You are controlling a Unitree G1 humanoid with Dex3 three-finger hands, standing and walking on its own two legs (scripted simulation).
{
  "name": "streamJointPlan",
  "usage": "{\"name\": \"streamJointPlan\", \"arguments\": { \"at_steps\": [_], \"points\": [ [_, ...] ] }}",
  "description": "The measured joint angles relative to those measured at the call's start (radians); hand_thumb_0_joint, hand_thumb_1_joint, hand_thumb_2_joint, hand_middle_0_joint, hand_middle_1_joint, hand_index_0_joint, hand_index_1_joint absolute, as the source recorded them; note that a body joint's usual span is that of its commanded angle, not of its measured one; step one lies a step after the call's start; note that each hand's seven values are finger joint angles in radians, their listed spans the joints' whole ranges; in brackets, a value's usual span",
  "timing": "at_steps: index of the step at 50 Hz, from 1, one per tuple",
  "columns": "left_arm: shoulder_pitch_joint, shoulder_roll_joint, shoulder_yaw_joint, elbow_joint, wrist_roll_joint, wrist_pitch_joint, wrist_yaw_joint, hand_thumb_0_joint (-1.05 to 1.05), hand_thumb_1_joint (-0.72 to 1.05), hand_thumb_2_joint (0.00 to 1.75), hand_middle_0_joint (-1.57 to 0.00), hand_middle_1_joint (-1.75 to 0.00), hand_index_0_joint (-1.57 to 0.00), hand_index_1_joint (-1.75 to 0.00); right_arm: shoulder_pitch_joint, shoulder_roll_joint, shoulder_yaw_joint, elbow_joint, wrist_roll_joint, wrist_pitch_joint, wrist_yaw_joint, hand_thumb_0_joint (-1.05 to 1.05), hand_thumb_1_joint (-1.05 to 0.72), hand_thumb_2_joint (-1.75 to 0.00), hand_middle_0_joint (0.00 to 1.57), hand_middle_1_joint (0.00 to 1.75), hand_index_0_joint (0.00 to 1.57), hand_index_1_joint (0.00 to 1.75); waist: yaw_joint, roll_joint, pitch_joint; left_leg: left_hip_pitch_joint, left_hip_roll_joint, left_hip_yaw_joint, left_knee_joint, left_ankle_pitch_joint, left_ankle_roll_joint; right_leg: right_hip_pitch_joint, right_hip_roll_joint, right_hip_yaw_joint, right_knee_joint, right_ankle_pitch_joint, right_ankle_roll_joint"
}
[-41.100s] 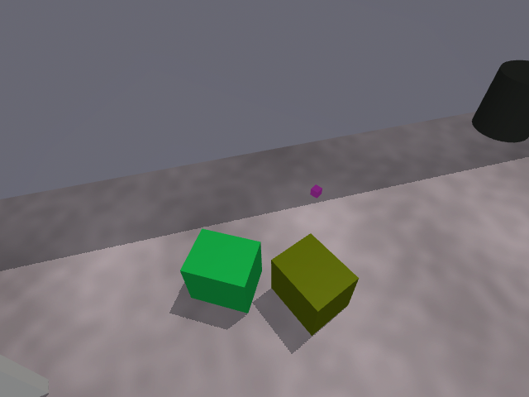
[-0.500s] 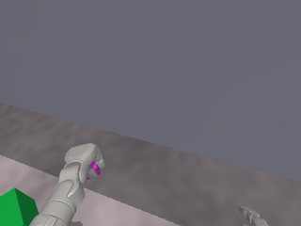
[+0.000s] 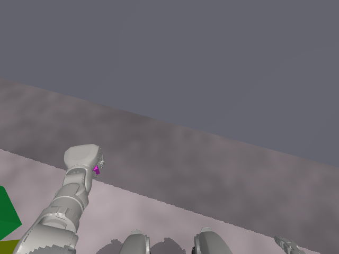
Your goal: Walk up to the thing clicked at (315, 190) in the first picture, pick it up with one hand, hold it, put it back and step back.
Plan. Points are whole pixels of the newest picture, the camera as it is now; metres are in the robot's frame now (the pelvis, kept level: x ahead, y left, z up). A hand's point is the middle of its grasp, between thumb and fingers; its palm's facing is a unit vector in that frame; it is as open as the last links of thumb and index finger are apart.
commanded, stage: crouch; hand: left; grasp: from above
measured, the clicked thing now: (89, 167) +0.38 +0.24 -0.14
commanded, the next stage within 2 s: lower in 1.56 s
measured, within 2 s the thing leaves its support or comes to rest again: neither
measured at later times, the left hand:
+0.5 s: hand (110, 174) +0.43 +0.23 -0.34, palm faces -0.44 -0.06 -0.90, open 4.6 cm
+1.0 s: hand (115, 174) +0.47 +0.24 -0.46, palm faces -0.43 -0.09 -0.90, open 4.6 cm
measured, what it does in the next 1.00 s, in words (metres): lowers itself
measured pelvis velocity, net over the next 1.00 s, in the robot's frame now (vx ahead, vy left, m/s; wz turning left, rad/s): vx -0.05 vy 0.00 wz -0.08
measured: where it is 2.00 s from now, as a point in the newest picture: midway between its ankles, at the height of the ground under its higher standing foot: outside the picture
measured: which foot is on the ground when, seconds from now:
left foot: down 0.00-1.00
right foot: down 0.00-1.00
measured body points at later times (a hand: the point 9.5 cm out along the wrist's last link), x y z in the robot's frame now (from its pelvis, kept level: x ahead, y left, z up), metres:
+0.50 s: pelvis -0.04 +0.01 -0.20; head +0.17 +0.03 +0.19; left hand +0.45 +0.23 -0.29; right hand -0.02 -0.26 -0.33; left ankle +0.04 +0.12 -0.66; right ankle +0.03 -0.13 -0.66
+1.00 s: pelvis -0.05 +0.00 -0.30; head +0.21 +0.03 +0.06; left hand +0.49 +0.24 -0.41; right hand -0.04 -0.27 -0.41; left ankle +0.04 +0.12 -0.66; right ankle +0.03 -0.13 -0.66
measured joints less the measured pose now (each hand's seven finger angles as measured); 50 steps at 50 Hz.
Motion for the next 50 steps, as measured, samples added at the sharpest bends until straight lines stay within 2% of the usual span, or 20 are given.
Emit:
{"name": "streamJointPlan", "arguments": {
  "at_steps": [8, 16, 20, 25, 33, 40, 50],
  "points": [
    [-0.174, 0.051, 0.069, 0.144, -0.009, 0.006, 0.070, -0.14, 0.60, 0.00, -0.91, -0.21, -1.24, -0.17, 0.035, 0.005, 0.003, 0.032, -0.029, -0.022, -0.012, 0.00, -0.90, -0.90, 0.20, 0.30, 0.20, 0.30, -0.067, 0.027, -0.060, -0.399, 0.008, -0.010, 0.329, -0.095, 0.011, -0.392, 0.007, 0.004, 0.315, -0.086, 0.009],
    [-0.290, 0.106, 0.135, 0.216, -0.025, 0.007, 0.059, -0.14, 0.59, 0.00, -0.92, -0.20, -1.24, -0.17, 0.042, 0.042, 0.023, 0.055, -0.050, -0.032, -0.009, 0.00, -0.90, -0.90, 0.20, 0.30, 0.20, 0.30, -0.108, 0.057, -0.071, -0.688, 0.008, -0.019, 0.566, -0.145, 0.021, -0.675, 0.009, 0.006, 0.547, -0.137, 0.014],
    [-0.328, 0.136, 0.156, 0.252, -0.014, -0.021, 0.042, -0.14, 0.60, 0.00, -0.92, -0.20, -1.25, -0.17, 0.032, 0.055, 0.041, 0.052, -0.058, -0.041, -0.001, 0.00, -0.90, -0.90, 0.20, 0.30, 0.20, 0.30, -0.123, 0.063, -0.076, -0.808, 0.006, -0.029, 0.668, -0.166, 0.024, -0.790, 0.010, 0.001, 0.647, -0.160, 0.015],
    [-0.359, 0.178, 0.186, 0.266, 0.026, -0.064, 0.045, -0.14, 0.60, 0.00, -0.91, -0.21, -1.25, -0.17, 0.012, 0.057, 0.066, 0.043, -0.071, -0.055, 0.014, 0.00, -0.90, -0.90, 0.21, 0.30, 0.20, 0.30, -0.141, 0.052, -0.074, -0.944, 0.003, -0.045, 0.792, -0.193, 0.021, -0.919, 0.009, -0.008, 0.768, -0.191, 0.015],
    [-0.421, 0.236, 0.218, 0.280, 0.058, -0.071, 0.076, -0.14, 0.60, 0.00, -0.91, -0.21, -1.25, -0.17, -0.039, 0.042, 0.078, 0.042, -0.100, -0.080, 0.045, 0.00, -0.90, -0.90, 0.21, 0.30, 0.20, 0.30, -0.162, 0.024, -0.043, -1.096, -0.006, -0.071, 0.945, -0.223, 0.012, -1.058, 0.006, -0.024, 0.917, -0.229, 0.012],
    [-0.463, 0.281, 0.238, 0.285, 0.060, -0.069, 0.056, -0.14, 0.60, 0.00, -0.91, -0.20, -1.26, -0.17, -0.061, 0.022, 0.080, 0.037, -0.121, -0.090, 0.075, 0.00, -0.90, -0.90, 0.20, 0.30, 0.20, 0.30, -0.172, 0.014, -0.001, -1.162, -0.006, -0.086, 1.030, -0.238, 0.006, -1.123, 0.009, -0.032, 1.002, -0.245, 0.009],
    [-0.521, 0.353, 0.260, 0.343, 0.072, -0.101, 0.028, -0.14, 0.60, 0.00, -0.91, -0.21, -1.25, -0.18, -0.047, 0.016, 0.107, 0.041, -0.138, -0.072, 0.109, 0.00, -0.91, -0.90, 0.20, 0.30, 0.20, 0.30, -0.198, 0.008, 0.047, -1.235, 0.001, -0.108, 1.134, -0.247, -0.002, -1.197, 0.022, -0.045, 1.099, -0.246, 0.005]
  ]
}}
